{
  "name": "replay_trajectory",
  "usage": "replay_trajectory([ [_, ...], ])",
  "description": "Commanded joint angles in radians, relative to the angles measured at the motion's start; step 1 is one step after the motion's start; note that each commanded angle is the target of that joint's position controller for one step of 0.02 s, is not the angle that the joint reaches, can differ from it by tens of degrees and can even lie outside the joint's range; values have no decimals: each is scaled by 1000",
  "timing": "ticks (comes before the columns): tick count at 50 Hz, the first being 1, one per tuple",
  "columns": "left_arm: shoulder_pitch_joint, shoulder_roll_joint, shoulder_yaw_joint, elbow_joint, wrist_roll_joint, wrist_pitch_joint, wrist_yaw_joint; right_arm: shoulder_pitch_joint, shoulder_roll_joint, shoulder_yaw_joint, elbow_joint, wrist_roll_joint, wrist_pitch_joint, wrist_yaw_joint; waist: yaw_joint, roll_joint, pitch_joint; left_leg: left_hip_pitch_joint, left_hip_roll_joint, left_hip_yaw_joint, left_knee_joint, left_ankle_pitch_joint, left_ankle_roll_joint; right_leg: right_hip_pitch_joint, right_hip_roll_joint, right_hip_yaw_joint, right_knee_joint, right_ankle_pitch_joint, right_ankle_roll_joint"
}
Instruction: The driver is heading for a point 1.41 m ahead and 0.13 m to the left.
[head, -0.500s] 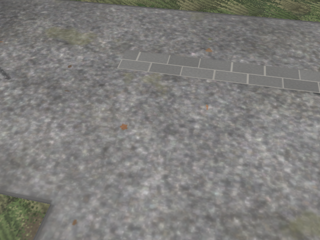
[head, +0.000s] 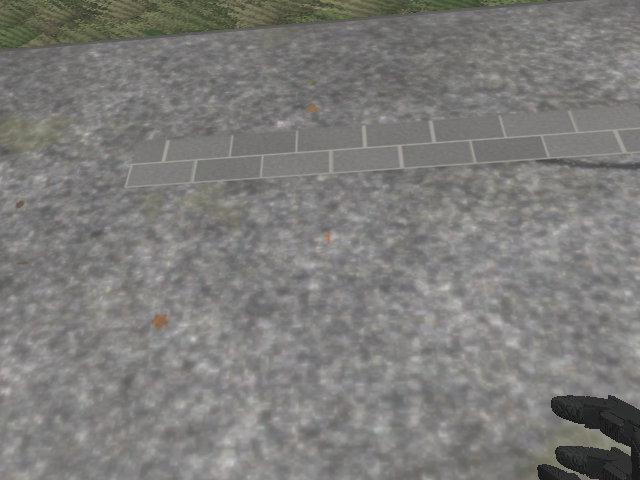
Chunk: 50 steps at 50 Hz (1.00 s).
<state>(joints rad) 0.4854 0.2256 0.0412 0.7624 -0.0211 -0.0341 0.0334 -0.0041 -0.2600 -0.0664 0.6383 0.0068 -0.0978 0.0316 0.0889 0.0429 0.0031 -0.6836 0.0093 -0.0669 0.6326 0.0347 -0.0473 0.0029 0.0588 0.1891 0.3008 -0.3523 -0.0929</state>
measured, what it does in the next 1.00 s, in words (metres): walks ahead: left foot, then right foot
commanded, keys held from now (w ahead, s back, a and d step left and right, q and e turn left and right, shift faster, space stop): w+e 0.16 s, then w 0.32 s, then w+q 0.52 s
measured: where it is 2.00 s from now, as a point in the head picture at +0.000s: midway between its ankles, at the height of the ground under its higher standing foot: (368, 235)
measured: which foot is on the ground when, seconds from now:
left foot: up 0.00-0.10, down 0.12-0.60, up 0.62-1.00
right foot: down 0.00-0.12, up 0.14-0.56, down 0.58-1.00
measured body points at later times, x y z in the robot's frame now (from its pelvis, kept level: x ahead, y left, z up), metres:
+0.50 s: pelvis +0.28 -0.01 +0.00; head +0.31 -0.03 +0.45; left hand +0.55 +0.16 -0.07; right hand +0.22 -0.29 -0.13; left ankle +0.22 +0.14 -0.74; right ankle +0.40 -0.18 -0.71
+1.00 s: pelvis +0.54 -0.08 -0.01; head +0.57 -0.08 +0.44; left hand +0.56 +0.20 -0.13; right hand +0.74 -0.32 -0.10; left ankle +0.71 +0.06 -0.70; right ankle +0.42 -0.18 -0.74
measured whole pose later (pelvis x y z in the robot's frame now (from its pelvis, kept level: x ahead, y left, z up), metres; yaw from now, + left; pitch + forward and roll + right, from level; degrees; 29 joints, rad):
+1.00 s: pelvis +0.54 -0.08 -0.01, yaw +2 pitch +1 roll -2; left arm 0.36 0.27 0.07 0.80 0.00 -0.08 0.01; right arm 0.10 -0.26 -0.05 0.72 0.02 -0.02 0.05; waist 0.07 0.04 0.03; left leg -0.67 0.08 -0.01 0.72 0.00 0.02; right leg 0.07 0.01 -0.25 0.24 -0.32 0.00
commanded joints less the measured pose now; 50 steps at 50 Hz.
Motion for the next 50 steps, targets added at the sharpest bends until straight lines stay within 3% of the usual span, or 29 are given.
replay_trajectory([
  [1, 38, 178, 54, -28, -11, 1, 15, -220, -64, -11, -128, 10, -40, 13, 11, -175, 66, -3, -41, 25, -96, -3, 15, -1, -223, 192, -4, 441, -91],
  [3, -9, 191, 62, -37, -11, 7, 19, -154, -92, -25, -115, 14, -45, 12, -37, -200, 45, 143, -56, 29, -133, -49, 43, -24, -227, 204, 40, 572, -68],
  [4, -33, 202, 68, -48, -8, 6, 17, -75, -124, -40, -97, 12, -46, 4, -76, -221, -3, 272, -77, 47, -142, -85, 67, -34, -210, 197, 114, 757, -51],
  [5, -70, 198, 67, -64, -5, 4, 9, 59, -160, -57, -68, 7, -47, -6, -150, -213, -94, 475, -63, 54, -175, -47, 107, -73, -159, 162, 264, 876, -18],
  [6, -108, 163, 54, -96, 12, -1, -1, 252, -200, -67, -46, -8, -42, -20, -236, -177, -260, 810, 74, -67, -123, -86, 175, -232, -113, 155, 506, 715, 7],
  [7, 76, 13, 17, -92, 25, -9, -9, 362, -261, -75, -22, -21, -34, -25, -150, 165, -453, 1219, 369, -479, -109, -118, 321, -573, 50, 81, 867, -139, 68],
  [8, 116, 110, 21, -84, -18, -16, -9, 385, -199, -62, -5, -9, -32, -17, -162, 289, -503, 1209, 445, -777, -270, -351, 370, -709, 20, 66, 1059, -240, 87],
  [9, 5, 183, 46, -86, -33, -15, -8, 315, -122, -45, -19, -2, -22, -26, -176, 158, -299, 1041, 379, -624, -317, -433, 322, -767, -43, 31, 1096, -137, 95],
  [10, -91, 194, 46, -105, -19, -15, -8, 258, -93, -34, -8, -1, -13, -29, -166, 45, -163, 858, 328, -455, -330, -370, 283, -749, -86, -22, 1061, -40, 94],
  [11, -154, 174, 45, -119, 1, -17, -11, 231, -82, -27, 9, -8, -9, -25, -145, -2, -72, 698, 283, -357, -361, -261, 273, -712, -111, -42, 1028, -4, 90],
  [12, -162, 155, 46, -130, 3, -17, -17, 214, -73, -21, 21, -22, -13, -23, -109, 15, -37, 593, 252, -291, -393, -207, 271, -663, -136, -40, 993, 16, 83],
  [13, -153, 128, 41, -129, -4, -14, -21, 203, -66, -19, 33, -24, -18, -21, -88, 38, -21, 535, 229, -241, -425, -187, 270, -628, -148, -45, 959, 15, 76],
  [16, -189, 79, 22, -143, 6, -7, -26, 206, -91, -24, 76, -4, -33, -14, -67, 36, 17, 469, 231, -147, -487, -91, 298, -638, -166, -76, 801, 26, 81],
  [19, -277, 69, 4, -163, 20, -22, -41, 211, -141, -33, 97, 6, -26, -16, -85, 14, 20, 461, 209, -54, -501, -33, 290, -611, -184, -119, 596, 192, 86],
  [21, -346, 74, -2, -176, 14, -33, -52, 229, -165, -36, 108, 17, -18, -15, -111, 13, 26, 450, 185, -3, -492, -32, 264, -553, -164, -150, 463, 282, 86],
  [25, -458, 115, 7, -223, 4, -39, -65, 318, -207, -39, 146, 35, 2, -11, -148, 16, 40, 538, 230, -29, -446, -78, 232, -515, -134, -172, 317, 276, 65],
  [27, -414, 137, 22, -222, 6, -45, -65, 328, -219, -36, 159, 36, 19, -12, -103, 19, 24, 554, 233, -41, -363, -15, 206, -404, -96, -201, 236, 246, 44],
  [28, -315, 170, 43, -194, 11, -45, -59, 335, -205, -27, 162, 32, 23, -13, -51, 12, -30, 533, 194, -14, -239, 105, 181, -249, -67, -221, 206, 236, 26],
  [29, -156, 228, 70, -163, 19, -45, -48, 334, -161, -9, 155, 19, 20, -14, 25, -15, -130, 430, 134, 34, -15, 95, 139, -14, -128, -160, 216, 251, -10],
  [30, -28, 341, 94, -160, 48, -37, -34, 389, -59, 25, 115, 3, 7, -13, 41, -237, -292, 84, 3, 117, 400, -253, 52, 333, -418, 236, 165, 138, -135],
  [31, 13, 303, 84, -152, 42, -37, -37, 403, -83, 22, 122, 19, -4, -18, 49, -303, -378, -32, -37, -23, 599, -598, 47, 338, -496, 521, 32, 60, -196],
  [32, -42, 238, 61, -150, 32, -39, -41, 365, -159, -3, 117, 43, -3, -17, 35, -227, -249, -111, 14, -61, 681, -547, 55, 244, -472, 397, 24, 19, -163],
  [33, -107, 195, 47, -153, 24, -42, -43, 310, -156, -3, 103, 43, 1, -17, 7, -197, -159, -117, 60, -33, 666, -466, 63, 128, -429, 256, 8, 46, -136],
  [35, -217, 126, 28, -148, 28, -56, -51, 278, -137, -12, 106, 22, 26, -25, -53, -154, -47, -41, 112, -32, 578, -339, 65, -64, -338, 69, -71, 150, -88],
  [36, -238, 132, 32, -142, 33, -66, -50, 313, -116, -10, 110, 25, 40, -23, -83, -193, -45, 15, 118, -34, 571, -296, 54, -118, -342, 22, -104, 201, -96],
  [39, -249, 135, 43, -111, 39, -88, -42, 293, -85, -9, 107, 25, 63, -24, -102, -127, -7, 2, 111, -49, 527, -213, 34, -143, -329, -110, -150, 361, -100],
  [41, -230, 141, 47, -88, 40, -87, -32, 241, -73, -8, 86, 19, 66, -21, -93, -104, 19, -47, 104, -59, 429, -136, 28, -111, -327, -184, -152, 433, -93],
  [45, -201, 182, 61, -58, 32, -76, -17, 116, -43, 7, 45, 11, 60, 7, -52, -90, 59, -12, 92, 14, 183, 20, 43, -83, -315, -301, -167, 424, -68],
  [50, -141, 221, 78, -12, 8, -47, -14, -6, -52, 10, -26, 14, 59, 35, -19, -84, 105, -33, 75, 89, 43, -76, 98, 61, -359, -361, -109, 526, -49],
])
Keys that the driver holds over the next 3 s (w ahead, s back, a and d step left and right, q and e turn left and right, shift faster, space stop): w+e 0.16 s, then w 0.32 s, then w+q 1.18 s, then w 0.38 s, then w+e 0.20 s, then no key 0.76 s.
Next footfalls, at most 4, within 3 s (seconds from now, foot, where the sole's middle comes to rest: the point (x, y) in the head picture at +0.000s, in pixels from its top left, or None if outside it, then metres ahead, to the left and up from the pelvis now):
0.12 left None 0.26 0.13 -0.78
0.58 right None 0.46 -0.19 -0.78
1.10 left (380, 345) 0.76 0.04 -0.78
1.58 right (429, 236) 1.09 -0.08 -0.78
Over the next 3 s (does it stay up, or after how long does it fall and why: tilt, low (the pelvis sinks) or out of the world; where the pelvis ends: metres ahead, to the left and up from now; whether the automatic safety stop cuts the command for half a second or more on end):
stays up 1.34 0.25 -0.01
